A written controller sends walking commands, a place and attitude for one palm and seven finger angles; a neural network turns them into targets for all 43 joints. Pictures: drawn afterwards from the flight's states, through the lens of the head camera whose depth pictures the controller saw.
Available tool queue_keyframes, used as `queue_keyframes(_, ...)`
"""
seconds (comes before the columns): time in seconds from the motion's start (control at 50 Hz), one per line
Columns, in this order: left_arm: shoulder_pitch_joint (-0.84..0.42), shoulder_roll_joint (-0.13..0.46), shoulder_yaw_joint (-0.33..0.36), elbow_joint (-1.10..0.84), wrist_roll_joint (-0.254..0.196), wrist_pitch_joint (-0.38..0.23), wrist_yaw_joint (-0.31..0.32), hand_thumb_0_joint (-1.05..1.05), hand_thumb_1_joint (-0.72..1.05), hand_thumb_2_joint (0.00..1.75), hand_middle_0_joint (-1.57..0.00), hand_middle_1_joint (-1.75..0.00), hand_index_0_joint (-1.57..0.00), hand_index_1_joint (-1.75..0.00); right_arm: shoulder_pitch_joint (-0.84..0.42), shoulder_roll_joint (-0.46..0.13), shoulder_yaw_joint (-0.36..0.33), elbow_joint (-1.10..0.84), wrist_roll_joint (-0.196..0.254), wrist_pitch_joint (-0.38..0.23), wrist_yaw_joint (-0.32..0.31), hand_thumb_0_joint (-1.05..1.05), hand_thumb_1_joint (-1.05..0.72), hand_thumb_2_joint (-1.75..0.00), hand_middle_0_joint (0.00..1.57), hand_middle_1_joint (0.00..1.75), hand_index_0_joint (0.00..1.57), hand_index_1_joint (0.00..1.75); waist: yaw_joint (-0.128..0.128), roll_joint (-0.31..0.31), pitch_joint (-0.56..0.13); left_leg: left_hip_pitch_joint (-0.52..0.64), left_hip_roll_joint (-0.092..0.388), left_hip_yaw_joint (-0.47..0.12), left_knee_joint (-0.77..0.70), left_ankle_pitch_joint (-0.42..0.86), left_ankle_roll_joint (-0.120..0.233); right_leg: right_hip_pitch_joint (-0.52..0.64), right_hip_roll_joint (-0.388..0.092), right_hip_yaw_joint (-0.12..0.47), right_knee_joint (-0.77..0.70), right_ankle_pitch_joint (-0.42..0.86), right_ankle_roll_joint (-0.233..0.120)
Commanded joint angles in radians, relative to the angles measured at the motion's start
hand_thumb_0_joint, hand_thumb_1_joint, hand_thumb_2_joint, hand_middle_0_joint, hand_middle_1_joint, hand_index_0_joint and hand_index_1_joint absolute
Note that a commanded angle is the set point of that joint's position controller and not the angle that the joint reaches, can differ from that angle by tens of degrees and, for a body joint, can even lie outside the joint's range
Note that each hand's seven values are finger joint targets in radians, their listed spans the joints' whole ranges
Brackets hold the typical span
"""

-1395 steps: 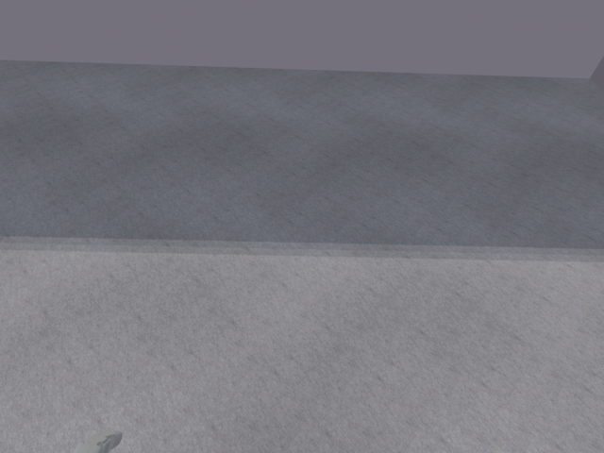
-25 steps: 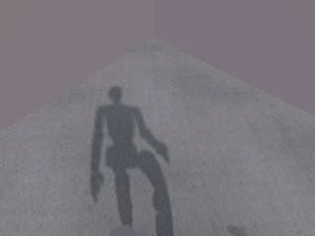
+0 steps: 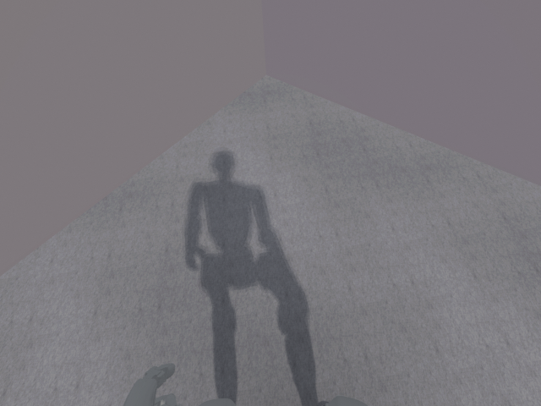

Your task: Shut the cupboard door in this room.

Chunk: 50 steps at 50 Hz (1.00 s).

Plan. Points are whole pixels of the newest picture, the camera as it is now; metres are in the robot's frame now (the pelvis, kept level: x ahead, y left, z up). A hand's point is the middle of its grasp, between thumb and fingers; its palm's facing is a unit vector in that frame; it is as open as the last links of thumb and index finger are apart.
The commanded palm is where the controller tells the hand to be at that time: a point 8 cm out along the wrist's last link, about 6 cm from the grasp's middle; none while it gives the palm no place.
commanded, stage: walk to a spot facing it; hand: left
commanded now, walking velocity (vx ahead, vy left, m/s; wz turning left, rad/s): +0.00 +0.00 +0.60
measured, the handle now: out of the picture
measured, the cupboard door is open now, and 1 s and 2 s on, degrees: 84 84 84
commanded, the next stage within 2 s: none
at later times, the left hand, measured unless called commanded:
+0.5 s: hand out of the picture +0.03 +0.28 -0.17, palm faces +0.32 -0.92 -0.22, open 7.4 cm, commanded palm none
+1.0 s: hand out of the picture +0.06 +0.22 -0.12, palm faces +0.53 -0.80 -0.30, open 7.4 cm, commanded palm none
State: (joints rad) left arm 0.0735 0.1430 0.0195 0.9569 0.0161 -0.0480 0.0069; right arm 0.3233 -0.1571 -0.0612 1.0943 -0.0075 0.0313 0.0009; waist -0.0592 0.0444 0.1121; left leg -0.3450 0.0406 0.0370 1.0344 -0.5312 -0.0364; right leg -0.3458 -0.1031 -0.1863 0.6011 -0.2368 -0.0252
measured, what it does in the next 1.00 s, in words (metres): steps on the spot, turning left: left foot, then right foot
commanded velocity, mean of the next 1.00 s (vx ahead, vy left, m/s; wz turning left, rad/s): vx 0.00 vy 0.00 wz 0.60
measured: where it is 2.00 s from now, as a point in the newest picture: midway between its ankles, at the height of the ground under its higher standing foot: outside the picture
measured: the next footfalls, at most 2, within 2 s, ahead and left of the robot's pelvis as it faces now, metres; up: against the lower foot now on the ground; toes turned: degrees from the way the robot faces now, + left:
left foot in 0.34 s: +0.06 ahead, +0.15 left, +0.00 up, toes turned +20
right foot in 0.88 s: +0.14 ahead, -0.08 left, +0.00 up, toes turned +29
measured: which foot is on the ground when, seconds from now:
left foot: up 0.00-0.32, down 0.34-0.88, up 0.90-1.00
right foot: down 0.00-0.34, up 0.36-0.86, down 0.88-1.00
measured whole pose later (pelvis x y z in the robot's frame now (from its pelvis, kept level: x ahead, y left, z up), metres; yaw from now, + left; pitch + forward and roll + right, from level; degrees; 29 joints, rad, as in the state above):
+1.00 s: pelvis +0.06 -0.01 +0.01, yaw +35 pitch +0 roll +2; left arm 0.12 0.17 0.02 0.87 0.01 0.02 0.02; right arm 0.21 -0.28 -0.10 0.95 -0.02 0.08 0.02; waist -0.05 0.07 0.08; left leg -0.50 -0.06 -0.07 1.06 -0.42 -0.05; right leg -0.23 -0.05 -0.09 0.53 -0.31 -0.02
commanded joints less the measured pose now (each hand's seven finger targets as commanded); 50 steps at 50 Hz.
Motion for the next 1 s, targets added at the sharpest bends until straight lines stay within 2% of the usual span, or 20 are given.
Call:
queue_keyframes(0.0,0.104,0.180,0.051,-0.038,-0.002,0.011,0.031,0.00,0.90,0.90,-0.20,-0.30,-0.20,-0.30,0.005,-0.088,-0.028,-0.087,-0.004,0.003,0.010,0.00,-0.90,-0.90,0.20,0.30,0.20,0.30,0.054,-0.202,-0.172,-0.173,0.059,-0.036,0.217,0.110,-0.027,0.209,-0.287,0.151,-0.273,0.381,-0.057)
queue_keyframes(0.08,0.082,0.178,0.055,-0.044,0.007,0.021,0.032,0.00,0.90,0.90,-0.20,-0.30,-0.20,-0.30,-0.020,-0.081,-0.033,-0.106,-0.007,0.025,0.021,0.00,-0.90,-0.90,0.20,0.30,0.20,0.30,0.036,-0.226,-0.118,-0.146,0.057,0.006,0.108,0.158,-0.041,0.124,-0.268,0.058,-0.325,0.190,-0.053)
queue_keyframes(0.14,0.083,0.204,0.067,-0.054,0.012,0.030,0.031,0.00,0.90,0.90,-0.20,-0.30,-0.20,-0.30,-0.083,-0.089,-0.031,-0.142,-0.009,0.027,0.028,0.00,-0.90,-0.90,0.20,0.30,0.20,0.30,0.049,-0.233,-0.089,-0.134,0.060,0.040,-0.024,0.153,-0.044,0.124,-0.284,0.016,-0.318,0.136,-0.067)
queue_keyframes(0.24,0.102,0.264,0.088,-0.062,0.018,0.044,0.026,0.00,0.90,0.90,-0.20,-0.30,-0.20,-0.30,-0.143,-0.116,-0.030,-0.203,-0.004,0.008,0.032,0.00,-0.90,-0.90,0.20,0.30,0.20,0.30,0.069,-0.233,-0.113,-0.055,0.054,0.072,-0.277,0.131,-0.023,0.173,-0.330,-0.004,-0.195,0.187,-0.073)
queue_keyframes(0.28,0.104,0.264,0.088,-0.063,0.010,0.054,0.020,0.00,0.90,0.90,-0.20,-0.30,-0.20,-0.30,-0.082,-0.158,-0.039,-0.204,-0.007,-0.002,0.032,0.00,-0.90,-0.90,0.20,0.30,0.20,0.30,0.029,-0.097,-0.157,0.115,0.030,0.073,-0.484,0.290,-0.014,0.110,-0.290,-0.045,-0.027,0.133,-0.019)
queue_keyframes(0.3,0.111,0.224,0.085,-0.081,0.002,0.063,0.015,0.00,0.90,0.90,-0.20,-0.30,-0.20,-0.30,-0.020,-0.234,-0.056,-0.193,-0.011,-0.012,0.030,0.00,-0.90,-0.90,0.20,0.30,0.20,0.30,-0.006,0.133,-0.173,0.218,0.128,-0.106,-0.634,0.435,0.032,-0.025,-0.196,-0.077,0.175,-0.049,0.046)
queue_keyframes(0.32,0.070,0.155,0.064,-0.135,-0.002,0.070,0.008,0.00,0.90,0.90,-0.20,-0.30,-0.20,-0.30,0.028,-0.344,-0.078,-0.199,-0.015,-0.019,0.019,0.00,-0.90,-0.90,0.20,0.30,0.20,0.30,-0.039,0.410,-0.149,0.252,0.363,-0.437,-0.726,0.775,0.145,-0.262,-0.048,-0.045,0.408,-0.468,0.131)
queue_keyframes(0.34,0.021,0.183,0.060,-0.154,0.006,0.079,0.011,0.00,0.90,0.90,-0.20,-0.30,-0.20,-0.30,0.042,-0.362,-0.074,-0.183,-0.013,-0.013,0.009,0.00,-0.90,-0.90,0.20,0.30,0.20,0.30,-0.043,0.273,-0.178,0.245,0.415,-0.435,-0.708,0.810,0.212,-0.257,-0.042,0.082,0.529,-0.437,0.111)
queue_keyframes(0.36,0.002,0.174,0.062,-0.141,0.008,0.085,0.012,0.00,0.90,0.90,-0.20,-0.30,-0.20,-0.30,0.003,-0.335,-0.067,-0.187,-0.014,-0.017,-0.003,0.00,-0.90,-0.90,0.20,0.30,0.20,0.30,-0.029,0.249,-0.161,0.226,0.359,-0.388,-0.710,0.795,0.203,-0.277,-0.056,0.128,0.567,-0.362,0.107)
queue_keyframes(0.42,0.062,0.196,0.073,-0.092,0.004,0.081,0.000,0.00,0.90,0.90,-0.20,-0.30,-0.20,-0.30,-0.135,-0.271,-0.042,-0.235,-0.011,-0.025,-0.014,0.00,-0.90,-0.90,0.20,0.30,0.20,0.30,0.040,0.147,-0.165,0.237,0.219,-0.244,-0.669,0.774,0.147,-0.278,-0.030,0.165,0.620,-0.155,0.121)
queue_keyframes(0.5,0.097,0.201,0.071,-0.076,0.001,0.081,0.002,0.00,0.90,0.90,-0.20,-0.30,-0.20,-0.30,-0.108,-0.267,-0.041,-0.237,-0.005,-0.034,-0.015,0.00,-0.90,-0.90,0.20,0.30,0.20,0.30,0.046,0.049,-0.215,0.302,0.186,-0.230,-0.672,0.815,0.152,-0.251,-0.010,0.183,0.594,-0.095,0.137)
queue_keyframes(0.68,-0.023,0.188,0.056,-0.137,-0.011,0.076,0.015,0.00,0.90,0.90,-0.20,-0.30,-0.20,-0.30,-0.045,-0.267,-0.057,-0.211,-0.016,-0.017,-0.012,0.00,-0.90,-0.90,0.20,0.30,0.20,0.30,0.000,0.088,-0.169,0.292,0.197,-0.400,-0.651,0.809,0.225,-0.196,0.025,0.203,0.331,-0.225,0.139)
queue_keyframes(0.76,0.015,0.176,0.054,-0.137,-0.019,0.071,0.018,0.00,0.90,0.90,-0.20,-0.30,-0.20,-0.30,-0.085,-0.275,-0.064,-0.220,-0.017,-0.007,-0.009,0.00,-0.90,-0.90,0.20,0.30,0.20,0.30,0.017,0.114,-0.190,0.197,0.156,-0.441,-0.627,0.791,0.206,-0.035,0.073,0.183,0.144,-0.215,0.116)
queue_keyframes(0.82,0.112,0.196,0.061,-0.121,-0.021,0.058,0.021,0.00,0.90,0.90,-0.20,-0.30,-0.20,-0.30,-0.143,-0.263,-0.067,-0.238,-0.010,-0.002,-0.004,0.00,-0.90,-0.90,0.20,0.30,0.20,0.30,0.074,0.087,-0.207,0.050,0.093,-0.431,-0.565,0.668,0.145,0.198,0.078,0.164,-0.133,-0.018,0.100)
queue_keyframes(0.84,0.151,0.237,0.069,-0.116,-0.015,0.048,0.025,0.00,0.90,0.90,-0.20,-0.30,-0.20,-0.30,-0.141,-0.229,-0.063,-0.244,-0.002,-0.003,0.001,0.00,-0.90,-0.90,0.20,0.30,0.20,0.30,0.091,-0.006,-0.228,-0.066,0.034,-0.386,-0.491,0.500,0.092,0.343,-0.008,0.233,-0.260,0.043,0.077)
queue_keyframes(0.86,0.165,0.327,0.087,-0.120,0.003,0.040,0.033,0.00,0.90,0.90,-0.20,-0.30,-0.20,-0.30,-0.133,-0.169,-0.055,-0.262,0.007,-0.005,0.006,0.00,-0.90,-0.90,0.20,0.30,0.20,0.30,0.102,-0.291,-0.229,-0.248,-0.104,-0.181,-0.278,0.152,0.008,0.437,-0.278,0.493,-0.330,0.072,-0.024)
queue_keyframes(0.88,0.146,0.345,0.085,-0.135,0.002,0.044,0.035,0.00,0.90,0.90,-0.20,-0.30,-0.20,-0.30,-0.155,-0.199,-0.063,-0.277,-0.002,0.001,0.005,0.00,-0.90,-0.90,0.20,0.30,0.20,0.30,0.102,-0.287,-0.196,-0.244,-0.113,-0.122,-0.066,-0.062,-0.012,0.296,-0.422,0.557,-0.329,0.200,-0.125)
queue_keyframes(0.9,0.094,0.297,0.077,-0.148,-0.001,0.043,0.039,0.00,0.90,0.90,-0.20,-0.30,-0.20,-0.30,-0.150,-0.215,-0.067,-0.258,-0.010,0.013,0.008,0.00,-0.90,-0.90,0.20,0.30,0.20,0.30,0.073,-0.184,-0.152,-0.229,-0.075,-0.152,0.077,-0.013,-0.008,0.214,-0.372,0.468,-0.321,0.191,-0.146)
queue_keyframes(0.94,0.012,0.241,0.060,-0.165,-0.003,0.041,0.034,0.00,0.90,0.90,-0.20,-0.30,-0.20,-0.30,-0.117,-0.195,-0.066,-0.213,-0.016,0.032,0.019,0.00,-0.90,-0.90,0.20,0.30,0.20,0.30,0.027,-0.190,-0.075,-0.229,-0.039,-0.126,0.202,0.099,-0.023,0.134,-0.255,0.328,-0.313,0.150,-0.093)
queue_keyframes(0.98,0.003,0.212,0.052,-0.165,-0.002,0.035,0.030,0.00,0.90,0.90,-0.20,-0.30,-0.20,-0.30,-0.087,-0.181,-0.060,-0.201,-0.014,0.035,0.028,0.00,-0.90,-0.90,0.20,0.30,0.20,0.30,0.010,-0.210,-0.062,-0.239,-0.026,-0.097,0.219,0.168,-0.039,0.150,-0.206,0.209,-0.289,0.240,-0.061)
